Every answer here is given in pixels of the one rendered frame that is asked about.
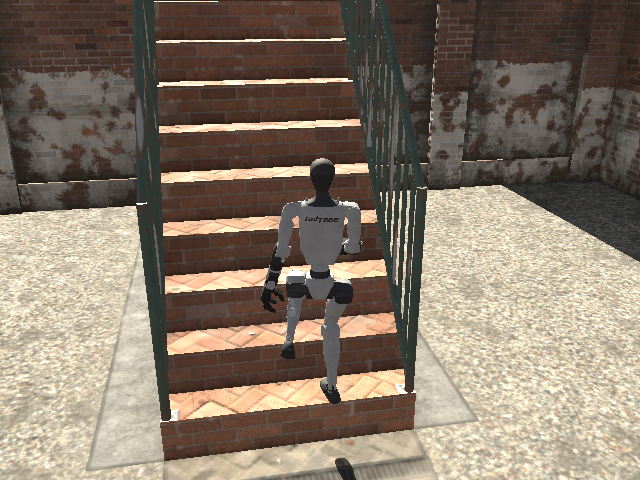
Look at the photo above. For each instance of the robot left hand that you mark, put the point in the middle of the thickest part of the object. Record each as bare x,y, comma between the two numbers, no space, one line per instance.
266,298

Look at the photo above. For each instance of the left robot forearm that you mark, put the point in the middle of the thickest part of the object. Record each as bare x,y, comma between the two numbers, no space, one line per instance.
274,270

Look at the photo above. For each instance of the robot right upper arm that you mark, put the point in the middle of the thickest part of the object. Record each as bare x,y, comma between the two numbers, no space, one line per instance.
353,214

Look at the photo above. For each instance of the right robot forearm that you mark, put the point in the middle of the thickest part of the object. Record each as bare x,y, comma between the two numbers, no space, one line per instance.
343,246

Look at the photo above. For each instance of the right robot shin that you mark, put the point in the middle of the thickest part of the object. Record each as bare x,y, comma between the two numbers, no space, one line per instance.
331,351

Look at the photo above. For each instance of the humanoid robot head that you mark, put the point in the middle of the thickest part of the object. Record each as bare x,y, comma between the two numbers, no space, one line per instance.
322,172

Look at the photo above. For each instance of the robot left upper arm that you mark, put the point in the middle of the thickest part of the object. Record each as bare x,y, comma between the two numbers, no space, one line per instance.
289,211

